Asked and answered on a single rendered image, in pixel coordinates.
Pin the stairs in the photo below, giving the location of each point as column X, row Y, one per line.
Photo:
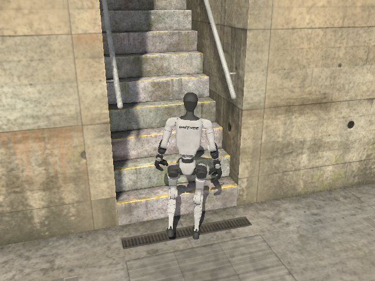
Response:
column 158, row 63

